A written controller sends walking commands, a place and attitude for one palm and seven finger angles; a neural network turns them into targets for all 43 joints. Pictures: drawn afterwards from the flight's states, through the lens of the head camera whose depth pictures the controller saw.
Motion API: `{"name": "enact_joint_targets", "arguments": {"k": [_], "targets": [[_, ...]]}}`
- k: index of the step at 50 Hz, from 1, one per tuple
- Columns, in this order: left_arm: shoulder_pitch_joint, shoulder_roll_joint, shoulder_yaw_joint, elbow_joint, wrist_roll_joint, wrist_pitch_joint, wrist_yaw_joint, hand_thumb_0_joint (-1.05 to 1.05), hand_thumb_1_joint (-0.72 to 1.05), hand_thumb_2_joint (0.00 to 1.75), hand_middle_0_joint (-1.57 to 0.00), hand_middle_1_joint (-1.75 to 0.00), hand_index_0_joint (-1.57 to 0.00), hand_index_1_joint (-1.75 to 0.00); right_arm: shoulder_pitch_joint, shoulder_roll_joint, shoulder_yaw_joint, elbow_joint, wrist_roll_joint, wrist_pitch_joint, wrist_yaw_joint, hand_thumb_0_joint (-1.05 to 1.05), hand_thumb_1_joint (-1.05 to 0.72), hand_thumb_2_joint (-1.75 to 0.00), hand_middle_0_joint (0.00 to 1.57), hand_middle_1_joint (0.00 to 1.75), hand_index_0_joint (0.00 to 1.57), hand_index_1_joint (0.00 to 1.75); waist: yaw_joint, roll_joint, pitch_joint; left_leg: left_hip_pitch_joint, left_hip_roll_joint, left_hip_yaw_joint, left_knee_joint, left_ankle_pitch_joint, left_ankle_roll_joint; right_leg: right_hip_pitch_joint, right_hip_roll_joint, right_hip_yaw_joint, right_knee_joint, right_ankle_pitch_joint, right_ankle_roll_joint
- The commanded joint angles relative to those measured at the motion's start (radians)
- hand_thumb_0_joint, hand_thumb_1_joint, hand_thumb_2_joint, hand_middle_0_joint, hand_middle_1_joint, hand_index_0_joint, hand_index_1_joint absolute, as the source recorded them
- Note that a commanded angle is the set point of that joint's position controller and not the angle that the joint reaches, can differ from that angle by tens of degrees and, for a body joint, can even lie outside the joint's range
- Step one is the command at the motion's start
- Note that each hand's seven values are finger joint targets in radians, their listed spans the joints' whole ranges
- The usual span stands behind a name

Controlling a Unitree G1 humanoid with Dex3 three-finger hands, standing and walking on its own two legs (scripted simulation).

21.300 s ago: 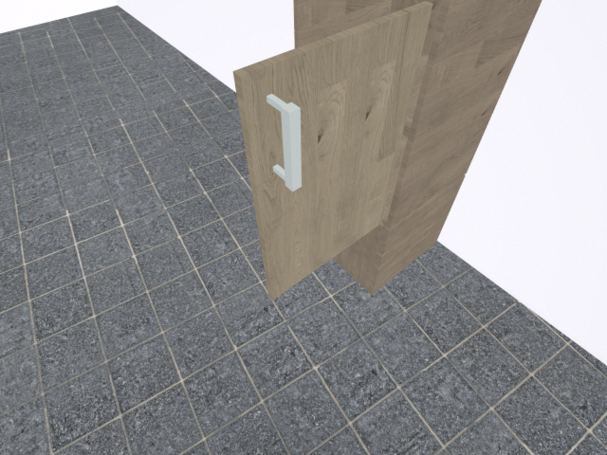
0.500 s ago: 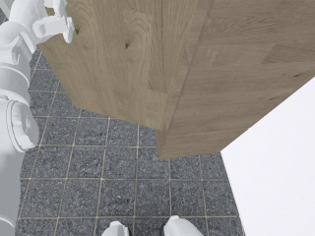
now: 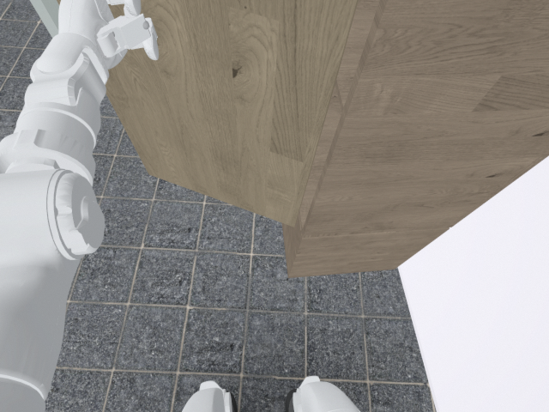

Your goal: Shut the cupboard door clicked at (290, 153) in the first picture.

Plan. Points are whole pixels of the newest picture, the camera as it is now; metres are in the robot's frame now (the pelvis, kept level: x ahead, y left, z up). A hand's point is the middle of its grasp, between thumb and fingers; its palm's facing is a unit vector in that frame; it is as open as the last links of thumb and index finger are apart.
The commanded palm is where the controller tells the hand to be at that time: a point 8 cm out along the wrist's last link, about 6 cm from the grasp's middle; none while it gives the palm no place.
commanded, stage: pull the fist back off the door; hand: left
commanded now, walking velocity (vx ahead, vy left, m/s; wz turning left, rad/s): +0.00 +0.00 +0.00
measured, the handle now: (58, 1) +0.63 +0.21 +0.17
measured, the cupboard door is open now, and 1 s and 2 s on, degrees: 64 60 60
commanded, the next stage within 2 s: draw the hand back to the body in 0.78 s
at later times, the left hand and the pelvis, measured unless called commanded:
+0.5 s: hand (164, 38) +0.56 +0.08 +0.17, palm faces -0.01 -1.00 -0.01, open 3.1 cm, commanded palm +0.51 +0.13 +0.18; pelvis +0.02 -0.01 +0.02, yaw -3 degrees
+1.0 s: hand (153, 69) +0.48 +0.08 +0.19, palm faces -0.03 -1.00 +0.01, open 3.1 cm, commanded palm +0.44 +0.15 +0.18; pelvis +0.00 -0.01 +0.02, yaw +0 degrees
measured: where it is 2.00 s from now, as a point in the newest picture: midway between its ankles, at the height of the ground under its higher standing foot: outside the picture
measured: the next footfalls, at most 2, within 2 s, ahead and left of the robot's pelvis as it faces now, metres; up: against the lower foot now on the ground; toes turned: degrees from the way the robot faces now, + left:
none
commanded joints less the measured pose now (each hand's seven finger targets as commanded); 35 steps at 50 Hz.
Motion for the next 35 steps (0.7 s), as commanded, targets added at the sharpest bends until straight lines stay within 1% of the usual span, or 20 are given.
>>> {"name": "enact_joint_targets", "arguments": {"k": [1,2,4,6,7,11,13,14,16,17,19,20,22,24,27,29,32,33,34,35], "targets": [[-0.641,0.082,0.062,-0.249,0.123,-0.100,0.359,0.00,0.90,0.90,-1.30,-1.50,-1.30,-1.50,0.320,-0.145,-0.061,-0.020,-0.049,0.001,0.071,0.00,-0.90,-0.90,0.20,0.30,0.20,0.30,-0.124,0.068,-0.493,0.477,-0.009,-0.089,-0.033,0.471,0.013,-0.017,0.030,0.050,-0.088,0.372,0.031],[-0.663,0.103,0.049,-0.259,0.167,-0.126,0.374,0.00,0.90,0.90,-1.30,-1.50,-1.30,-1.50,0.332,-0.151,-0.063,-0.022,-0.059,0.011,0.086,0.00,-0.90,-0.90,0.20,0.30,0.20,0.30,-0.130,0.087,-0.509,0.487,-0.012,-0.086,-0.035,0.467,0.013,-0.019,0.028,0.052,-0.087,0.366,0.028],[-0.628,0.123,0.029,-0.216,0.209,-0.154,0.351,0.00,0.90,0.90,-1.30,-1.50,-1.30,-1.50,0.334,-0.158,-0.068,-0.039,-0.059,0.029,0.100,0.00,-0.90,-0.90,0.20,0.30,0.20,0.30,-0.115,0.104,-0.519,0.486,-0.020,-0.076,-0.049,0.420,0.012,0.012,0.026,0.059,-0.098,0.351,0.017],[-0.585,0.169,0.060,-0.188,0.197,-0.161,0.301,0.00,0.90,0.90,-1.30,-1.50,-1.30,-1.50,0.332,-0.167,-0.067,-0.060,-0.048,0.048,0.094,0.00,-0.90,-0.90,0.20,0.30,0.20,0.30,-0.097,0.071,-0.539,0.468,-0.027,-0.063,-0.068,0.404,0.017,0.089,0.026,0.071,-0.109,0.391,0.013],[-0.575,0.148,0.037,-0.191,0.185,-0.157,0.274,0.00,0.90,0.90,-1.30,-1.50,-1.30,-1.50,0.325,-0.163,-0.065,-0.070,-0.043,0.055,0.092,0.00,-0.90,-0.90,0.20,0.30,0.20,0.30,-0.092,0.092,-0.538,0.465,-0.031,-0.056,-0.077,0.389,0.018,0.107,0.027,0.076,-0.117,0.400,0.012],[-0.457,0.131,0.057,-0.188,0.134,-0.151,0.215,0.00,0.90,0.90,-1.30,-1.50,-1.30,-1.50,0.327,-0.158,-0.067,-0.085,-0.026,0.069,0.077,0.00,-0.90,-0.90,0.20,0.30,0.20,0.30,-0.066,0.019,-0.505,0.439,-0.031,-0.036,-0.116,0.365,0.025,0.189,0.033,0.078,-0.151,0.433,0.016],[-0.410,0.161,0.103,-0.227,0.107,-0.155,0.206,0.00,0.90,0.90,-1.30,-1.50,-1.30,-1.50,0.323,-0.158,-0.070,-0.094,-0.023,0.075,0.071,0.00,-0.90,-0.90,0.20,0.30,0.20,0.30,-0.039,-0.001,-0.508,0.426,-0.033,-0.025,-0.134,0.350,0.027,0.244,0.034,0.080,-0.165,0.446,0.017],[-0.397,0.141,0.093,-0.233,0.096,-0.156,0.204,0.00,0.90,0.90,-1.30,-1.50,-1.30,-1.50,0.316,-0.154,-0.070,-0.096,-0.021,0.077,0.069,0.00,-0.90,-0.90,0.20,0.30,0.20,0.30,-0.043,-0.012,-0.482,0.413,-0.035,-0.015,-0.143,0.340,0.029,0.258,0.033,0.083,-0.175,0.454,0.020],[-0.354,0.165,0.123,-0.277,0.092,-0.176,0.210,0.00,0.90,0.90,-1.30,-1.50,-1.30,-1.50,0.316,-0.151,-0.072,-0.099,-0.019,0.078,0.065,0.00,-0.90,-0.90,0.20,0.30,0.20,0.30,-0.025,-0.018,-0.482,0.420,-0.037,-0.006,-0.153,0.363,0.030,0.291,0.032,0.085,-0.179,0.488,0.021],[-0.319,0.193,0.148,-0.298,0.097,-0.187,0.216,0.00,0.90,0.90,-1.30,-1.50,-1.30,-1.50,0.314,-0.148,-0.074,-0.101,-0.020,0.081,0.066,0.00,-0.90,-0.90,0.20,0.30,0.20,0.30,-0.003,-0.008,-0.481,0.421,-0.038,-0.003,-0.158,0.378,0.029,0.312,0.032,0.083,-0.176,0.505,0.019],[-0.262,0.149,0.119,-0.346,0.101,-0.201,0.220,0.00,0.90,0.90,-1.30,-1.50,-1.30,-1.50,0.298,-0.140,-0.077,-0.114,-0.018,0.082,0.071,0.00,-0.90,-0.90,0.20,0.30,0.20,0.30,0.010,0.004,-0.476,0.446,-0.042,0.008,-0.164,0.403,0.030,0.328,0.032,0.081,-0.177,0.537,0.017],[-0.226,0.173,0.144,-0.364,0.100,-0.210,0.224,0.00,0.90,0.90,-1.30,-1.50,-1.30,-1.50,0.298,-0.141,-0.082,-0.115,-0.015,0.085,0.068,0.00,-0.90,-0.90,0.20,0.30,0.20,0.30,0.021,-0.001,-0.489,0.465,-0.041,0.011,-0.164,0.435,0.029,0.353,0.032,0.075,-0.171,0.561,0.015],[-0.163,0.148,0.137,-0.427,0.093,-0.217,0.221,0.00,0.90,0.90,-1.30,-1.50,-1.30,-1.50,0.269,-0.135,-0.086,-0.128,-0.009,0.089,0.070,0.00,-0.90,-0.90,0.20,0.30,0.20,0.30,0.048,0.015,-0.512,0.499,-0.044,0.020,-0.173,0.469,0.027,0.382,0.032,0.078,-0.172,0.609,0.014],[-0.117,0.085,0.092,-0.471,0.080,-0.210,0.212,0.00,0.90,0.90,-1.30,-1.50,-1.30,-1.50,0.239,-0.126,-0.088,-0.137,0.001,0.090,0.070,0.00,-0.90,-0.90,0.20,0.30,0.20,0.30,0.053,0.007,-0.487,0.518,-0.045,0.030,-0.179,0.490,0.028,0.396,0.031,0.076,-0.179,0.642,0.014],[-0.049,0.087,0.109,-0.551,0.054,-0.196,0.207,0.00,0.90,0.90,-1.30,-1.50,-1.30,-1.50,0.206,-0.128,-0.095,-0.142,0.012,0.093,0.063,0.00,-0.90,-0.90,0.20,0.30,0.20,0.30,0.071,-0.019,-0.491,0.563,-0.041,0.033,-0.189,0.547,0.028,0.430,0.029,0.071,-0.183,0.697,0.015],[-0.021,0.007,0.051,-0.605,0.038,-0.183,0.200,0.00,0.90,0.90,-1.30,-1.50,-1.30,-1.50,0.168,-0.117,-0.094,-0.154,0.019,0.089,0.062,0.00,-0.90,-0.90,0.20,0.30,0.20,0.30,0.068,-0.031,-0.458,0.577,-0.044,0.041,-0.197,0.544,0.031,0.430,0.028,0.071,-0.194,0.715,0.018],[0.031,-0.033,0.014,-0.660,0.021,-0.166,0.199,0.00,0.90,0.90,-1.30,-1.50,-1.30,-1.50,0.126,-0.112,-0.092,-0.156,0.029,0.089,0.056,0.00,-0.90,-0.90,0.20,0.30,0.20,0.30,0.072,-0.044,-0.417,0.605,-0.039,0.033,-0.208,0.561,0.031,0.427,0.024,0.066,-0.201,0.706,0.018],[0.039,-0.078,-0.016,-0.684,0.015,-0.158,0.198,0.00,0.90,0.90,-1.30,-1.50,-1.30,-1.50,0.104,-0.106,-0.090,-0.166,0.033,0.087,0.055,0.00,-0.90,-0.90,0.20,0.30,0.20,0.30,0.075,-0.019,-0.418,0.625,-0.040,0.034,-0.212,0.555,0.029,0.414,0.023,0.065,-0.205,0.689,0.017],[0.053,-0.104,-0.035,-0.677,0.008,-0.147,0.198,0.00,0.90,0.90,-1.30,-1.50,-1.30,-1.50,0.090,-0.104,-0.089,-0.164,0.036,0.087,0.053,0.00,-0.90,-0.90,0.20,0.30,0.20,0.30,0.070,-0.057,-0.391,0.629,-0.038,0.031,-0.211,0.547,0.030,0.405,0.024,0.061,-0.209,0.681,0.016],[0.060,-0.086,-0.029,-0.689,0.005,-0.140,0.202,0.00,0.90,0.90,-1.30,-1.50,-1.30,-1.50,0.087,-0.109,-0.090,-0.161,0.037,0.091,0.049,0.00,-0.90,-0.90,0.20,0.30,0.20,0.30,0.072,-0.049,-0.383,0.631,-0.039,0.031,-0.214,0.542,0.031,0.414,0.020,0.062,-0.213,0.669,0.017]]}}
